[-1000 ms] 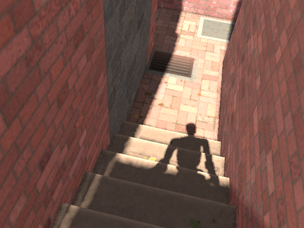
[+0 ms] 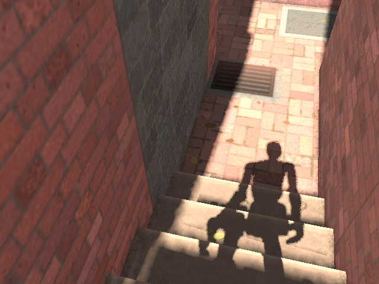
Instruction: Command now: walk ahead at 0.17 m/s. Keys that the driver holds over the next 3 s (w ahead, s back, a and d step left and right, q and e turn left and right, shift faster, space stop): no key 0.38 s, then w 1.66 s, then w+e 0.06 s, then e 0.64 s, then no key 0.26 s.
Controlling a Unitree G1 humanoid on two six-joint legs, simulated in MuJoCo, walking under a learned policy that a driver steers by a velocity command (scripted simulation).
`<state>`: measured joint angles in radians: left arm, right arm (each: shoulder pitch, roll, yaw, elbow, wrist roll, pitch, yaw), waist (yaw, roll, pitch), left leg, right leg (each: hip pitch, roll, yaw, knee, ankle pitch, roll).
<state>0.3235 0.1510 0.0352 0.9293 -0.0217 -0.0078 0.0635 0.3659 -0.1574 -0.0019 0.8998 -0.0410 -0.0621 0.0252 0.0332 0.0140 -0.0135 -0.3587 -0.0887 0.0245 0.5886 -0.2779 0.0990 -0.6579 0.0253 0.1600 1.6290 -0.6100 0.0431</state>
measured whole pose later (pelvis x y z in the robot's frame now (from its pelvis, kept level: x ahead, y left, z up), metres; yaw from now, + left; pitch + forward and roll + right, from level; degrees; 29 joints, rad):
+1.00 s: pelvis +0.24 -0.04 -0.08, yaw +0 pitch +3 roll -1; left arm 0.52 0.20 0.04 0.98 -0.02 -0.04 0.05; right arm 0.08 -0.25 -0.03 0.65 0.01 -0.08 0.03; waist 0.07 0.01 -0.02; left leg -0.63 0.01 0.00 0.65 0.27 0.00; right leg -0.21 0.07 0.15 1.04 -0.87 -0.03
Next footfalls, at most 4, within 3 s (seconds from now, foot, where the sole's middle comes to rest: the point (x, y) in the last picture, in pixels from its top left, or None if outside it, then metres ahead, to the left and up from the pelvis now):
0.18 right None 0.09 -0.18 -0.76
1.06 left None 0.40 0.06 -0.93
1.60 right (251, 277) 0.64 -0.20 -1.11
2.10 left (206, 222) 0.99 0.00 -1.28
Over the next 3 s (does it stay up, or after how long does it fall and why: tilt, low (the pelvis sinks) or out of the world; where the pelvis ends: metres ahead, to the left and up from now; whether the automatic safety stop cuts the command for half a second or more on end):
stays up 1.07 -0.21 -0.57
